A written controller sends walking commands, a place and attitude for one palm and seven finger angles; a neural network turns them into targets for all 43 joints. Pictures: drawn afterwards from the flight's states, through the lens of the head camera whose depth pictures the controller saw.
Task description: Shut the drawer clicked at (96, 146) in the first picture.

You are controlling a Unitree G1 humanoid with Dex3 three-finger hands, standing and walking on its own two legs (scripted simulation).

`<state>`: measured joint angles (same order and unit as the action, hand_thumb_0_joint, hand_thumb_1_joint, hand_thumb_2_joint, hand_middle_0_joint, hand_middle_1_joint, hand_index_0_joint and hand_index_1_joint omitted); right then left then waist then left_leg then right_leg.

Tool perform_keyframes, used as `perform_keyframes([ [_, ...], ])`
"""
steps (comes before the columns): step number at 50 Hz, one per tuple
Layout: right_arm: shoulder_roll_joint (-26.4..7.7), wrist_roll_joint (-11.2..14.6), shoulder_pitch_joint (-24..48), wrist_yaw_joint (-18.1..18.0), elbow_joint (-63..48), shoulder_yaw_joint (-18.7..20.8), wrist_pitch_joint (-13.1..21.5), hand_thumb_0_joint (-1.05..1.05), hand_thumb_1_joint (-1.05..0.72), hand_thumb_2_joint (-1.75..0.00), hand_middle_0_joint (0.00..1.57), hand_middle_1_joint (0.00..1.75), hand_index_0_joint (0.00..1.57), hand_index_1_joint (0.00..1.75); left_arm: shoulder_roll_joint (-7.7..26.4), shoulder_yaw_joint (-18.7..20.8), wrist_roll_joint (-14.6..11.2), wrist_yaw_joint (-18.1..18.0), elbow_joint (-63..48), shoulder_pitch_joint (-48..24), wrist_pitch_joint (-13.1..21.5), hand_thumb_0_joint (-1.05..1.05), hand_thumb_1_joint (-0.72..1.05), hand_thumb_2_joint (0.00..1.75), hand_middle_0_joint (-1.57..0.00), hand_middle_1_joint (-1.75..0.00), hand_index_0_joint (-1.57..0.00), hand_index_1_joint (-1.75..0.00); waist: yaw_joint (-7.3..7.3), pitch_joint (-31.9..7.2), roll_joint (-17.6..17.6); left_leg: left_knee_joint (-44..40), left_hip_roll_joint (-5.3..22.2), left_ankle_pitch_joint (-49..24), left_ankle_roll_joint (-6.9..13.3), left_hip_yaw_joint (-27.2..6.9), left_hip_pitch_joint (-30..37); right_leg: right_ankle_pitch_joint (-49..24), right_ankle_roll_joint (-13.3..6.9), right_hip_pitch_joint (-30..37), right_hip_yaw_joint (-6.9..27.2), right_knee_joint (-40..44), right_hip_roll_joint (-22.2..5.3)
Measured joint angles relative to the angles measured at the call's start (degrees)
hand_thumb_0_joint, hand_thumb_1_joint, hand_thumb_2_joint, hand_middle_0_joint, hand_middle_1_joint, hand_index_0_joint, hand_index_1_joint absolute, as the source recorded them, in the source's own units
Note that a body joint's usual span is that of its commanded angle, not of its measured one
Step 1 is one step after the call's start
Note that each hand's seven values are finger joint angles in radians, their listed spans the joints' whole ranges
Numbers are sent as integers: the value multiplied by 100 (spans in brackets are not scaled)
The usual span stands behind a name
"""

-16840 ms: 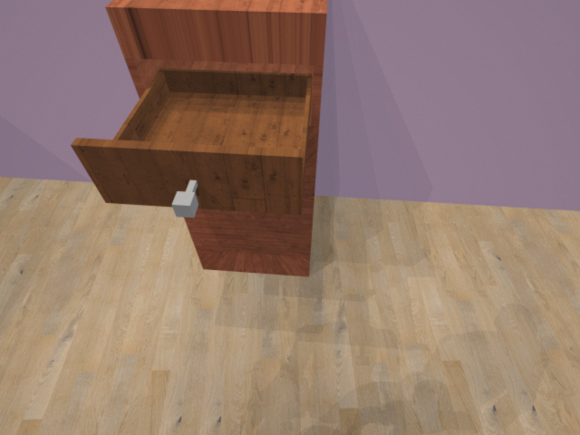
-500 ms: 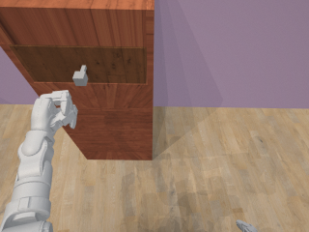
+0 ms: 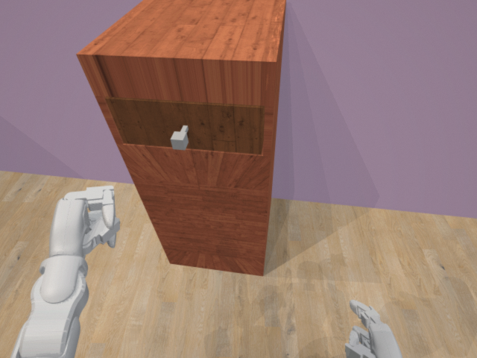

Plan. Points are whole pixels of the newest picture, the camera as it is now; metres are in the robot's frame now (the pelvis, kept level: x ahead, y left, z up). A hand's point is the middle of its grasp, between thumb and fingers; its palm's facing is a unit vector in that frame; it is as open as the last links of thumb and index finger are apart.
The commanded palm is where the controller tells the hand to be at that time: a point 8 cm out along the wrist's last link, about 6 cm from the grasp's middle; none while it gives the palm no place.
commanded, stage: draw the hand back to the body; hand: left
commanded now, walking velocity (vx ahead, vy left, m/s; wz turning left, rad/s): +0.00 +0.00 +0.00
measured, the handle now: (181, 136) +0.59 +0.20 +0.03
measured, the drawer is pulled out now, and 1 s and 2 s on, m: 0.00 0.00 0.00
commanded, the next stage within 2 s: step back with the hand held close in 0.56 s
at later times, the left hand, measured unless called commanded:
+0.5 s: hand (57, 293) +0.15 +0.22 +0.17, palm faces +0.42 -0.80 -0.42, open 3.3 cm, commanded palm +0.11 +0.26 +0.17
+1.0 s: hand (58, 297) +0.15 +0.22 +0.16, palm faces +0.34 -0.80 -0.49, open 3.2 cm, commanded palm +0.09 +0.27 +0.17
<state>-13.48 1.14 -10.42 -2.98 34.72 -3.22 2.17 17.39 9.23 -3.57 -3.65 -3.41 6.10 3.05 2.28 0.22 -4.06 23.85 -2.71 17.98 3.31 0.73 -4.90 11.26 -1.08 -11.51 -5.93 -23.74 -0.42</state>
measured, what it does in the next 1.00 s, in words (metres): stands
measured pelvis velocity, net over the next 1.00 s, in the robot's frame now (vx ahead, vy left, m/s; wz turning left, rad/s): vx -0.04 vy -0.01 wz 0.01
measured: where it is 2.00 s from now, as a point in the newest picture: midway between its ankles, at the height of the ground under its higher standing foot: outside the picture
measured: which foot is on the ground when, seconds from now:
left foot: down 0.00-1.00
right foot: down 0.00-1.00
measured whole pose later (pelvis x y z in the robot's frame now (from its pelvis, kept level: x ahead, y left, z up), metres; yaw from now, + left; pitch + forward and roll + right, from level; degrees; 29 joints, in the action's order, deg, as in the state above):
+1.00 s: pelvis -0.04 -0.01 +0.00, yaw +1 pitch +0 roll +0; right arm -14.0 0.3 -12.6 -4.7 35.3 1.1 3.1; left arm 21.1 19.4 -2.2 -7.0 -29.4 35.3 11.2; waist -0.2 0.3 -2.1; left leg 27.4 -3.1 16.0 2.7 0.6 -11.7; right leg 9.4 -2.1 -18.1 -6.3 -27.1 -1.2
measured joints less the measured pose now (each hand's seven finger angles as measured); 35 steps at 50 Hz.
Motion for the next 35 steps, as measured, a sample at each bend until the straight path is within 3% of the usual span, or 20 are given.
perform_keyframes([
  [21,-48,-56,-200,-24,113,208,370,1,-91,-90,20,30,20,30,208,713,1,-196,-2212,2471,330,1,90,90,-141,-160,-140,-160,107,8,-133,-63,145,-91,-142,-11,410,-124,-157,441,-27,148,148],
  [28,-54,-56,-165,-115,205,238,553,1,-91,-90,20,30,20,30,100,675,59,-269,-2129,2405,435,1,89,90,-141,-160,-141,-160,167,89,-154,45,170,-109,-175,-62,338,-162,-202,421,-86,121,164],
  [35,35,-83,-169,-143,261,205,684,1,-91,-90,20,30,20,30,101,636,72,-272,-2040,2318,481,1,89,90,-141,-160,-141,-160,109,129,-123,51,215,-126,-214,-43,322,-200,-244,407,-71,145,212],
])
